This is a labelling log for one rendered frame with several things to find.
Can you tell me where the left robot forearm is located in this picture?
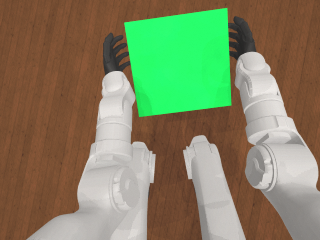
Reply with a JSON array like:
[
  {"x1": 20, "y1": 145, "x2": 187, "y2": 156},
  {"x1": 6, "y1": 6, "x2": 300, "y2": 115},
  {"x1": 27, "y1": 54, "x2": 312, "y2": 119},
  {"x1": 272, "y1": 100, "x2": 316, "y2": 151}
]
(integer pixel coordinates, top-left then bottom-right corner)
[{"x1": 77, "y1": 71, "x2": 136, "y2": 190}]

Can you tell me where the carton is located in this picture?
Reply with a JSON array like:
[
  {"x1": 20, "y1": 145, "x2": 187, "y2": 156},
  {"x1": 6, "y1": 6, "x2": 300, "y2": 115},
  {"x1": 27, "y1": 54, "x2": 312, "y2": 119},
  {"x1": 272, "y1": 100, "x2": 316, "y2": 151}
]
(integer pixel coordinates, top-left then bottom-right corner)
[{"x1": 124, "y1": 8, "x2": 232, "y2": 117}]

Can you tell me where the robot left hand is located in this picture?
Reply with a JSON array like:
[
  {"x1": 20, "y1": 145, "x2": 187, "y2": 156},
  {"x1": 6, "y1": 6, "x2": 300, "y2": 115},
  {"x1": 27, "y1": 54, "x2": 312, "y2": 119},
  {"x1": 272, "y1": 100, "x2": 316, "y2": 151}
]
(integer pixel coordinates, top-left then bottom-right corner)
[{"x1": 103, "y1": 33, "x2": 131, "y2": 76}]

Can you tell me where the robot right shin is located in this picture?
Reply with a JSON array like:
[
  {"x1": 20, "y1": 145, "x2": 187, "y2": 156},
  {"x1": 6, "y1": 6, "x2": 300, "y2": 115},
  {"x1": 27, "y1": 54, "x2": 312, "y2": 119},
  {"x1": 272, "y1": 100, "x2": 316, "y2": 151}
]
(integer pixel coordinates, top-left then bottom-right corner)
[{"x1": 189, "y1": 135, "x2": 221, "y2": 162}]

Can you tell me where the robot left upper arm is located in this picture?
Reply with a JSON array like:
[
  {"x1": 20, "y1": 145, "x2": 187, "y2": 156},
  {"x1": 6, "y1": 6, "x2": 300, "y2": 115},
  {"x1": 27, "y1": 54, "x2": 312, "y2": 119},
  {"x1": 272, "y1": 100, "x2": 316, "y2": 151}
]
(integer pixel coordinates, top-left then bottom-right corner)
[{"x1": 26, "y1": 164, "x2": 140, "y2": 240}]

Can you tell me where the left robot thigh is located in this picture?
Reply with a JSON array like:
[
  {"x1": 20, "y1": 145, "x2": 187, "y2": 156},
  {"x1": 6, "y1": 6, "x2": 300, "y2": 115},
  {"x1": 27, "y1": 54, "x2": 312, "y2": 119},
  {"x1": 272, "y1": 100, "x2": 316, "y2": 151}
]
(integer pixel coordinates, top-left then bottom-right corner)
[{"x1": 109, "y1": 147, "x2": 156, "y2": 240}]

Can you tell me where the right robot forearm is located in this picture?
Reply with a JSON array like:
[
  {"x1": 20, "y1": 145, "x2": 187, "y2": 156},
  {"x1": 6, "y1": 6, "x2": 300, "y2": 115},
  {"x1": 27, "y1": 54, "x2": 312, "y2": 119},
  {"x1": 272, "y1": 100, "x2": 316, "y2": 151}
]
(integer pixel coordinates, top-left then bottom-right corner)
[{"x1": 234, "y1": 52, "x2": 319, "y2": 181}]

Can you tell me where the robot right hand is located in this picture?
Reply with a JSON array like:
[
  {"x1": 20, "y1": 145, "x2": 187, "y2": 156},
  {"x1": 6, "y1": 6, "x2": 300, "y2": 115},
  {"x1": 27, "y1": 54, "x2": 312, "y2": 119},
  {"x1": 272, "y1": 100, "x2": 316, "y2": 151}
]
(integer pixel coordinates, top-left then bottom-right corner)
[{"x1": 228, "y1": 16, "x2": 257, "y2": 61}]

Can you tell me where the robot right upper arm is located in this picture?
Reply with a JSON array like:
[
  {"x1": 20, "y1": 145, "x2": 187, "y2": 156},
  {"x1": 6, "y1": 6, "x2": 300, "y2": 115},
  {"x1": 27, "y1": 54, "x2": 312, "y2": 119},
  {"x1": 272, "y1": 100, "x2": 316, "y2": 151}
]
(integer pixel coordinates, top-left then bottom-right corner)
[{"x1": 245, "y1": 143, "x2": 320, "y2": 240}]

